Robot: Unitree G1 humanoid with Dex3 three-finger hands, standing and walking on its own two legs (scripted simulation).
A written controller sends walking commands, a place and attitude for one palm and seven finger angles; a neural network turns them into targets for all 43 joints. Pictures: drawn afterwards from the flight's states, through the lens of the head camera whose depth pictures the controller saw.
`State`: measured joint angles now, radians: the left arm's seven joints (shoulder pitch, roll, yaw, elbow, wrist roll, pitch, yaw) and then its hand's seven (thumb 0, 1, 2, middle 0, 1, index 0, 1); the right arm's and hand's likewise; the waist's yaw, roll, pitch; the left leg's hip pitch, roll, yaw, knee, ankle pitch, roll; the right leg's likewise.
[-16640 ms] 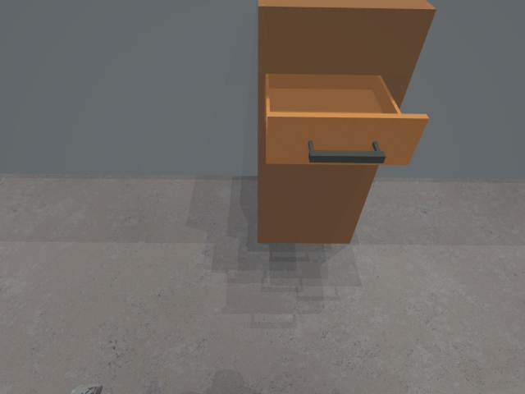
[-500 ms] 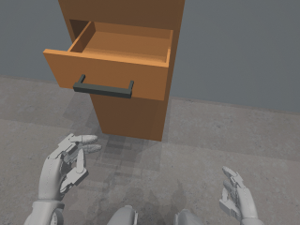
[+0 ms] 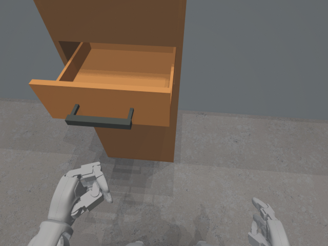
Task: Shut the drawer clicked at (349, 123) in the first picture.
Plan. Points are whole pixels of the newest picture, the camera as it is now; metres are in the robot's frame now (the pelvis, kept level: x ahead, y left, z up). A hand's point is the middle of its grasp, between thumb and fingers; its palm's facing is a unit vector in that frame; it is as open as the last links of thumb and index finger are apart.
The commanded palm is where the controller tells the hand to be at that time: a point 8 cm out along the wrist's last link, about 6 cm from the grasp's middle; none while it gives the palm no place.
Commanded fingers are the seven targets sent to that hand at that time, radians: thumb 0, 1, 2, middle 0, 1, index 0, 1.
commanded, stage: raise the hand and make a fist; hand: left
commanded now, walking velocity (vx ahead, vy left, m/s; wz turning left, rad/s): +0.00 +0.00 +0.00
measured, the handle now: (101, 115) +0.45 +0.21 +0.03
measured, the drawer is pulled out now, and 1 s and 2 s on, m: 0.21 0.21 0.21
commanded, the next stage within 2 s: bring the fist close to the handle in 0.80 s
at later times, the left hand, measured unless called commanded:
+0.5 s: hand (82, 159) +0.26 +0.17 +0.14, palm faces +0.03 -1.00 -0.08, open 3.3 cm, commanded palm +0.23 +0.22 +0.13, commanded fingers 0.00 0.90 0.90 -1.40 -1.60 -1.40 -1.60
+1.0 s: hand (93, 167) +0.25 +0.16 +0.11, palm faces -0.06 -1.00 -0.05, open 3.3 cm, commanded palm +0.24 +0.22 +0.11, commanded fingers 0.00 0.90 0.90 -1.40 -1.60 -1.40 -1.60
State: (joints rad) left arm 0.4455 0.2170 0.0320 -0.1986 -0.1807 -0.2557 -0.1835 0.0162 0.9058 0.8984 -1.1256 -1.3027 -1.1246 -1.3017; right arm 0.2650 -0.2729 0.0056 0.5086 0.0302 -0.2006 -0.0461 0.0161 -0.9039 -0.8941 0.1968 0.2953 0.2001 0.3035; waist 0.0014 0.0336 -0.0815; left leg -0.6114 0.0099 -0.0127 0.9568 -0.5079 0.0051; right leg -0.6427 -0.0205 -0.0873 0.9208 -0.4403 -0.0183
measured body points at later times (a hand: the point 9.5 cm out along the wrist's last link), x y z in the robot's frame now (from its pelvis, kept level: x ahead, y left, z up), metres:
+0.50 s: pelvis +0.01 -0.01 +0.03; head +0.01 -0.03 +0.48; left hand +0.25 +0.23 +0.14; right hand +0.18 -0.24 -0.05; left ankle -0.02 +0.11 -0.69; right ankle +0.01 -0.11 -0.69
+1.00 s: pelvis -0.01 +0.00 +0.03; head +0.00 -0.02 +0.48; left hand +0.25 +0.21 +0.11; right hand +0.16 -0.23 -0.05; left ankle -0.02 +0.11 -0.69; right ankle +0.01 -0.11 -0.69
